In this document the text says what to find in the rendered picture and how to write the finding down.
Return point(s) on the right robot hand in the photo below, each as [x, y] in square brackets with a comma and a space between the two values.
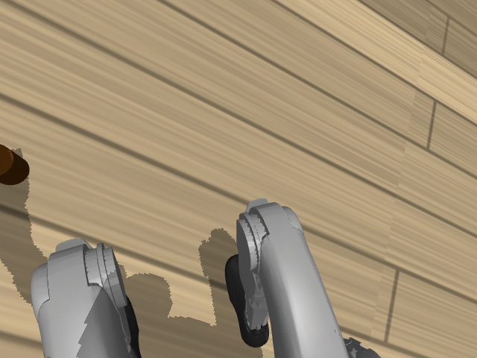
[355, 349]

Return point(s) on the right robot foot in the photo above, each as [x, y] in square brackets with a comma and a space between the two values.
[254, 338]

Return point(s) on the left robot foot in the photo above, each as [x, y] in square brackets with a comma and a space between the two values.
[134, 330]

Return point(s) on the tin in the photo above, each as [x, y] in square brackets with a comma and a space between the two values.
[13, 168]

